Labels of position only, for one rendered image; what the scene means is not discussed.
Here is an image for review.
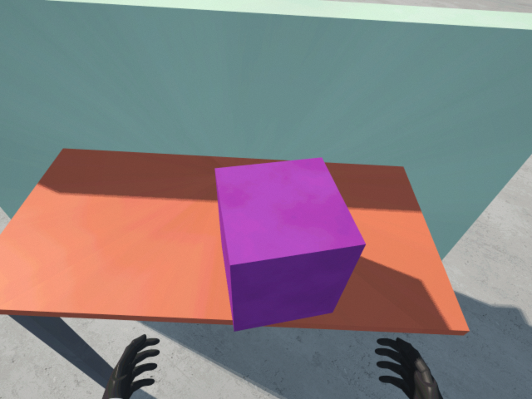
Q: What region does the right robot hand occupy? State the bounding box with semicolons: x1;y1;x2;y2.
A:
375;337;443;399

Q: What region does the table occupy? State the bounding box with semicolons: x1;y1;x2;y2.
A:
0;148;470;389

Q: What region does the carton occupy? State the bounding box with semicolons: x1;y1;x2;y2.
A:
214;157;366;332

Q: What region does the left robot hand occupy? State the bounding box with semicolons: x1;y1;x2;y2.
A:
102;334;160;399

